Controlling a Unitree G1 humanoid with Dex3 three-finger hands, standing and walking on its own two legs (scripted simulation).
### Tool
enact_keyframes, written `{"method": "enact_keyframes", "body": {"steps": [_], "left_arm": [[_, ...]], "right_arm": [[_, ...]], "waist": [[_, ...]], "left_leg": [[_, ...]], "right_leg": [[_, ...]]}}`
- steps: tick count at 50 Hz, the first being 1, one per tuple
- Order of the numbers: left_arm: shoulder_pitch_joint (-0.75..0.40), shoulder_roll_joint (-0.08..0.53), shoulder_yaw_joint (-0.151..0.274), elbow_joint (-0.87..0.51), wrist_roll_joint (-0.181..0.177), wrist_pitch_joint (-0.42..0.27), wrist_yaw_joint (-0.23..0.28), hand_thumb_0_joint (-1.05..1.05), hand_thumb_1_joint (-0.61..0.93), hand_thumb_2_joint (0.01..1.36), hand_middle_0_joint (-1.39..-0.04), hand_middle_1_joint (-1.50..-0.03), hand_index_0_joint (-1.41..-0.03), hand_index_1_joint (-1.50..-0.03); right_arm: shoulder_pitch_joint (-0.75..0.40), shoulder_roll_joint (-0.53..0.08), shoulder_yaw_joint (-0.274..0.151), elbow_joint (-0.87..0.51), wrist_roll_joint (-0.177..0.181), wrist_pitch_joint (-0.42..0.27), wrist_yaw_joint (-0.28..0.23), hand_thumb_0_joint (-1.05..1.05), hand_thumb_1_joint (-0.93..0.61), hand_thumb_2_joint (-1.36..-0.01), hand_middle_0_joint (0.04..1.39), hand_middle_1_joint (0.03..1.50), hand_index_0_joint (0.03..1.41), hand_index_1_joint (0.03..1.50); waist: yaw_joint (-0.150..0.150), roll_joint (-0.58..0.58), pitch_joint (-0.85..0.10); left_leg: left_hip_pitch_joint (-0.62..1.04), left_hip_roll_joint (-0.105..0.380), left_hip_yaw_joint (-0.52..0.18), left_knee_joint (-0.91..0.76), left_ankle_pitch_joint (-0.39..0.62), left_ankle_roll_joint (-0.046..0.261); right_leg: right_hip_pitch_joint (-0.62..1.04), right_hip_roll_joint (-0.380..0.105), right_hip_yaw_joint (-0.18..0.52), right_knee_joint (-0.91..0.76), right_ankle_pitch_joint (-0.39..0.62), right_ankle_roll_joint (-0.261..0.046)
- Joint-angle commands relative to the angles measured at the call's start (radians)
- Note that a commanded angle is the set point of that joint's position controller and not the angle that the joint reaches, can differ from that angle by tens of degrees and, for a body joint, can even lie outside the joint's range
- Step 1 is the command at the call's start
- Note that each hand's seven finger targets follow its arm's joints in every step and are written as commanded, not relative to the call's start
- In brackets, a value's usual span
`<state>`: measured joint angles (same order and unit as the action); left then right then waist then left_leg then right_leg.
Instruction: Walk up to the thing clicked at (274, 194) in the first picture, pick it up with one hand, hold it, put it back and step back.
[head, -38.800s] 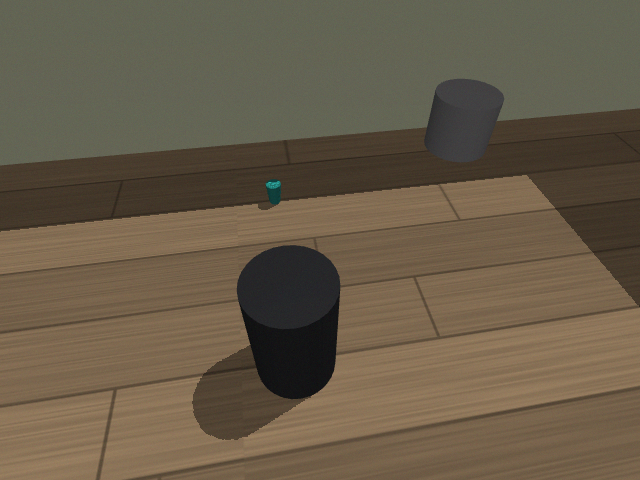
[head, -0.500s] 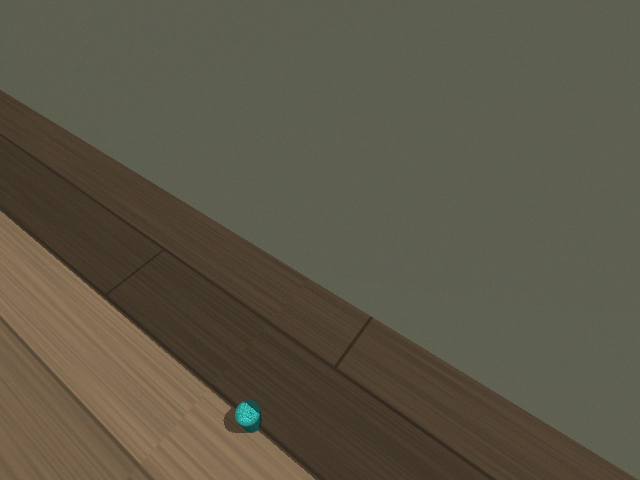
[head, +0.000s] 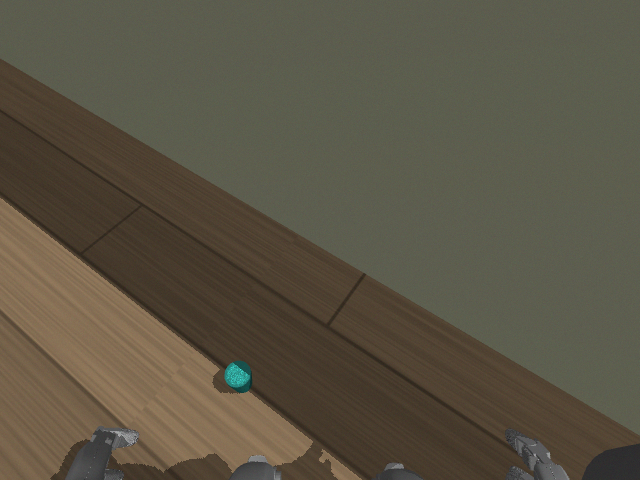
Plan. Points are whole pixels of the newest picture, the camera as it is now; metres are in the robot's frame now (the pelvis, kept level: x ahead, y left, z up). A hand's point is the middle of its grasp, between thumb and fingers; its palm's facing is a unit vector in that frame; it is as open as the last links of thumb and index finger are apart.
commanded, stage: rise first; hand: left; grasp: from above
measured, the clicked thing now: (240, 379) +0.42 +0.23 -0.66
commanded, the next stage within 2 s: none
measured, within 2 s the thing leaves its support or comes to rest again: neither
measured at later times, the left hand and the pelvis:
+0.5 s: hand (149, 471) +0.17 +0.28 -0.26, palm faces -0.35 -0.69 -0.63, open 13.9 cm; pelvis -0.03 +0.00 -0.12, yaw +0 degrees
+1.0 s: hand (183, 410) +0.29 +0.30 -0.43, palm faces -0.46 -0.25 -0.85, open 13.9 cm; pelvis -0.09 +0.00 -0.29, yaw -3 degrees
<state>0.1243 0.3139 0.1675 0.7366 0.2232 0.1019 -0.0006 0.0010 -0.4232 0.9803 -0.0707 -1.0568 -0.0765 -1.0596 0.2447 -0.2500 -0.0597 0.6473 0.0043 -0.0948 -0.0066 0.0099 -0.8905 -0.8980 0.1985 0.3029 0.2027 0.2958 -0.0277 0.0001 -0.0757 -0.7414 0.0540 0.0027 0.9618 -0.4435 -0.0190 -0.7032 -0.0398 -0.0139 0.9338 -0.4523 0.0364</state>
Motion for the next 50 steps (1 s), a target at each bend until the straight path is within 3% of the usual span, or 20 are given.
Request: {"method": "enact_keyframes", "body": {"steps": [1, 5, 9, 12, 15, 19, 21, 25, 27, 28, 31, 34, 37, 38, 41, 42, 44, 45, 46, 50], "left_arm": [[0.023, 0.194, 0.048, -0.238, 0.026, 0.002, 0.012, 0.000, -0.549, 0.980, -0.074, -1.072, -0.069, -1.077], [0.090, 0.178, 0.043, -0.267, 0.040, 0.036, 0.014, 0.000, -0.526, 0.954, -0.072, -1.087, -0.078, -1.080], [0.117, 0.188, 0.051, -0.360, 0.059, 0.047, 0.022, 0.000, -0.523, 0.927, -0.072, -1.107, -0.088, -1.091], [0.055, 0.191, 0.034, -0.367, 0.081, 0.044, 0.022, 0.000, -0.522, 0.930, -0.077, -1.105, -0.091, -1.089], [-0.021, 0.218, 0.043, -0.311, 0.141, 0.009, 0.030, 0.000, -0.509, 0.931, -0.072, -1.089, -0.082, -1.077], [-0.082, 0.217, 0.017, -0.273, 0.222, -0.067, 0.040, 0.000, -0.482, 0.917, -0.080, -1.094, -0.094, -1.079], [-0.139, 0.259, 0.033, -0.234, 0.280, -0.107, 0.056, 0.000, -0.494, 0.939, -0.087, -1.080, -0.094, -1.074], [-0.202, 0.314, 0.050, -0.191, 0.371, -0.174, 0.097, 0.000, -0.516, 0.962, -0.057, -1.117, -0.070, -1.105], [-0.265, 0.333, 0.043, -0.178, 0.412, -0.194, 0.117, 0.000, -0.523, 0.982, -0.051, -1.109, -0.060, -1.101], [-0.281, 0.360, 0.062, -0.163, 0.434, -0.201, 0.127, 0.000, -0.533, 0.991, -0.057, -1.107, -0.062, -1.103], [-0.406, 0.394, 0.059, -0.142, 0.486, -0.218, 0.151, 0.000, -0.534, 0.989, -0.063, -1.109, -0.071, -1.103], [-0.521, 0.428, 0.055, -0.079, 0.533, -0.231, 0.170, 0.000, -0.534, 1.004, -0.063, -1.096, -0.068, -1.093], [-0.605, 0.489, 0.067, -0.023, 0.586, -0.245, 0.175, 0.000, -0.523, 1.010, -0.060, -1.082, -0.063, -1.082], [-0.647, 0.481, 0.055, -0.005, 0.601, -0.252, 0.175, 0.000, -0.521, 1.006, -0.067, -1.074, -0.069, -1.074], [-0.722, 0.524, 0.063, 0.039, 0.640, -0.267, 0.181, 0.000, -0.522, 1.009, -0.054, -1.090, -0.062, -1.084], [-0.756, 0.561, 0.082, 0.057, 0.647, -0.275, 0.184, 0.000, -0.513, 1.001, -0.059, -1.094, -0.069, -1.086], [-0.790, 0.543, 0.055, 0.109, 0.672, -0.289, 0.184, 0.000, -0.534, 1.022, -0.052, -1.086, -0.057, -1.083], [-0.798, 0.567, 0.064, 0.125, 0.683, -0.297, 0.186, 0.000, -0.530, 1.019, -0.058, -1.083, -0.063, -1.079], [-0.835, 0.600, 0.073, 0.135, 0.698, -0.308, 0.189, 0.000, -0.538, 1.021, -0.058, -1.086, -0.064, -1.081], [-0.923, 0.628, 0.062, 0.166, 0.760, -0.341, 0.215, 0.000, -0.531, 1.013, -0.060, -1.069, -0.068, -1.061]], "right_arm": [[-0.016, -0.147, -0.050, -0.164, 0.006, -0.064, -0.015, 0.000, -0.889, -0.900, 0.200, 0.300, 0.200, 0.300], [-0.018, -0.141, -0.045, -0.170, 0.003, -0.082, -0.018, 0.000, -0.893, -0.901, 0.200, 0.300, 0.200, 0.300], [-0.034, -0.135, -0.039, -0.199, 0.001, -0.104, -0.019, 0.000, -0.901, -0.903, 0.200, 0.300, 0.199, 0.300], [-0.044, -0.135, -0.034, -0.200, -0.002, -0.118, -0.020, 0.000, -0.905, -0.904, 0.200, 0.300, 0.200, 0.300], [-0.064, -0.137, -0.032, -0.193, -0.006, -0.136, -0.017, 0.000, -0.881, -0.897, 0.200, 0.300, 0.199, 0.300], [-0.071, -0.156, -0.042, -0.178, -0.006, -0.157, -0.001, 0.000, -0.860, -0.891, 0.200, 0.300, 0.199, 0.300], [-0.087, -0.170, -0.048, -0.160, -0.003, -0.163, 0.006, 0.000, -0.862, -0.892, 0.200, 0.300, 0.200, 0.300], [-0.086, -0.186, -0.056, -0.127, -0.002, -0.156, 0.021, 0.000, -0.872, -0.894, 0.200, 0.300, 0.200, 0.300], [-0.089, -0.196, -0.064, -0.113, -0.005, -0.149, 0.029, 0.000, -0.872, -0.895, 0.200, 0.300, 0.200, 0.300], [-0.081, -0.199, -0.069, -0.102, -0.002, -0.143, 0.030, 0.000, -0.874, -0.896, 0.200, 0.300, 0.200, 0.300], [-0.069, -0.203, -0.076, -0.069, -0.010, -0.126, 0.039, 0.000, -0.885, -0.899, 0.200, 0.300, 0.200, 0.300], [-0.051, -0.203, -0.077, -0.051, -0.017, -0.108, 0.047, 0.000, -0.877, -0.898, 0.200, 0.300, 0.200, 0.300], [-0.033, -0.212, -0.081, -0.033, -0.021, -0.090, 0.049, 0.000, -0.866, -0.895, 0.200, 0.300, 0.200, 0.300], [-0.027, -0.213, -0.082, -0.028, -0.026, -0.084, 0.050, 0.000, -0.871, -0.897, 0.200, 0.300, 0.200, 0.300], [-0.011, -0.217, -0.082, -0.017, -0.029, -0.064, 0.054, 0.000, -0.871, -0.897, 0.199, 0.300, 0.200, 0.300], [-0.013, -0.220, -0.080, -0.018, -0.031, -0.057, 0.054, 0.000, -0.870, -0.897, 0.199, 0.300, 0.200, 0.300], [-0.010, -0.217, -0.078, -0.011, -0.035, -0.046, 0.055, 0.000, -0.873, -0.898, 0.199, 0.300, 0.200, 0.300], [-0.011, -0.216, -0.075, -0.010, -0.036, -0.041, 0.056, 0.000, -0.872, -0.897, 0.199, 0.300, 0.200, 0.300], [-0.005, -0.216, -0.070, -0.004, -0.039, -0.035, 0.057, 0.000, -0.880, -0.899, 0.199, 0.300, 0.200, 0.300], [0.003, -0.221, -0.059, 0.007, -0.047, -0.011, 0.063, 0.000, -0.885, -0.900, 0.199, 0.300, 0.200, 0.300]], "waist": [[0.004, 0.058, -0.226], [-0.004, 0.059, -0.215], [-0.002, 0.073, -0.263], [-0.024, 0.076, -0.258], [-0.029, 0.060, -0.254], [-0.018, 0.078, -0.345], [-0.011, 0.095, -0.377], [0.010, 0.115, -0.501], [0.009, 0.126, -0.539], [0.021, 0.133, -0.570], [0.006, 0.116, -0.642], [-0.005, 0.063, -0.676], [0.012, 0.080, -0.729], [-0.002, 0.090, -0.721], [-0.001, 0.081, -0.730], [-0.002, 0.070, -0.714], [-0.022, 0.057, -0.675], [-0.017, 0.048, -0.659], [-0.019, 0.065, -0.650], [-0.033, 0.107, -0.648]], "left_leg": [[0.106, -0.029, 0.002, -0.073, 0.212, 0.019], [0.045, -0.025, -0.006, -0.032, 0.156, 0.020], [0.002, -0.024, -0.009, 0.034, 0.178, 0.022], [-0.056, -0.022, -0.014, 0.089, 0.162, 0.021], [-0.166, -0.025, -0.021, 0.175, 0.076, 0.025], [-0.269, -0.030, -0.030, 0.288, 0.075, 0.020], [-0.315, -0.027, -0.047, 0.335, 0.041, 0.013], [-0.391, -0.030, -0.049, 0.470, 0.133, 0.015], [-0.430, -0.030, -0.054, 0.523, 0.136, 0.013], [-0.436, -0.030, -0.050, 0.557, 0.159, 0.015], [-0.509, -0.032, -0.038, 0.654, 0.171, 0.022], [-0.636, -0.037, -0.021, 0.734, 0.097, 0.035], [-0.672, -0.037, -0.015, 0.780, 0.048, 0.034], [-0.698, -0.038, -0.017, 0.795, 0.025, 0.034], [-0.739, -0.037, -0.020, 0.832, -0.020, 0.038], [-0.772, -0.038, -0.020, 0.837, -0.055, 0.041], [-0.831, -0.039, -0.019, 0.863, -0.123, 0.047], [-0.861, -0.041, -0.020, 0.868, -0.151, 0.048], [-0.890, -0.043, -0.014, 0.885, -0.159, 0.049], [-0.895, -0.042, -0.026, 0.918, -0.184, 0.046]], "right_leg": [[0.019, 0.042, -0.029, -0.062, 0.185, -0.048], [-0.049, 0.045, -0.032, -0.017, 0.137, -0.047], [-0.091, 0.042, -0.030, 0.042, 0.151, -0.048], [-0.174, 0.043, -0.028, 0.102, 0.137, -0.048], [-0.288, 0.042, -0.025, 0.184, 0.067, -0.048], [-0.416, 0.038, -0.022, 0.325, 0.062, -0.053], [-0.510, 0.036, -0.022, 0.402, 0.025, -0.057], [-0.622, 0.036, -0.024, 0.539, 0.085, -0.062], [-0.692, 0.035, -0.027, 0.595, 0.081, -0.063], [-0.715, 0.037, -0.026, 0.619, 0.094, -0.063], [-0.744, 0.037, -0.026, 0.679, 0.120, -0.059], [-0.757, 0.041, -0.023, 0.709, 0.087, -0.054], [-0.792, 0.045, -0.028, 0.751, 0.035, -0.058], [-0.816, 0.044, -0.033, 0.768, 0.019, -0.058], [-0.859, 0.048, -0.046, 0.795, -0.024, -0.059], [-0.874, 0.049, -0.050, 0.802, -0.059, -0.059], [-0.914, 0.054, -0.055, 0.812, -0.119, -0.057], [-0.928, 0.056, -0.058, 0.820, -0.153, -0.058], [-0.931, 0.056, -0.056, 0.833, -0.162, -0.058], [-1.011, 0.061, -0.072, 0.885, -0.179, -0.064]]}}
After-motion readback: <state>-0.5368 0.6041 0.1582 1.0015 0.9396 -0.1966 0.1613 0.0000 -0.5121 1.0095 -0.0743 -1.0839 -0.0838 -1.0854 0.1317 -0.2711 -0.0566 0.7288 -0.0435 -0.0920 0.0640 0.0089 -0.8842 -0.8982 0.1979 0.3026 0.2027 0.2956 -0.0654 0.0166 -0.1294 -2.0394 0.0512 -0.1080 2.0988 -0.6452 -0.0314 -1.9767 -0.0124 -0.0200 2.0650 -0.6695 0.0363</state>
